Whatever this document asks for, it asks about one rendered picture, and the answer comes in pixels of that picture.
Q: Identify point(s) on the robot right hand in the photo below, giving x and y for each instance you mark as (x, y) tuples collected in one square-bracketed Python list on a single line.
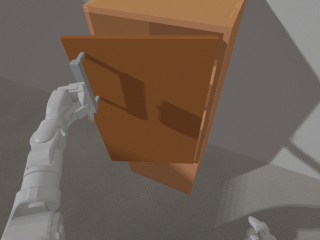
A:
[(261, 228)]

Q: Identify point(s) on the robot left upper arm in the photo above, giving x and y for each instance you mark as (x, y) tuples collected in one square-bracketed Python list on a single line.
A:
[(40, 226)]

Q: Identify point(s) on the robot left forearm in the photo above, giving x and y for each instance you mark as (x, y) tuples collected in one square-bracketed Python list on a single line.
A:
[(40, 189)]

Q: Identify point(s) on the cupboard door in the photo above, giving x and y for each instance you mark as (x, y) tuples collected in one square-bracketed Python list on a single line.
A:
[(153, 91)]

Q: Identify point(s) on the handle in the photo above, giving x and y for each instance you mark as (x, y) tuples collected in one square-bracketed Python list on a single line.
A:
[(80, 76)]

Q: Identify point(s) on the robot left hand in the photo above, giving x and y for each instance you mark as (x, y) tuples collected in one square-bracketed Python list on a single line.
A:
[(60, 106)]

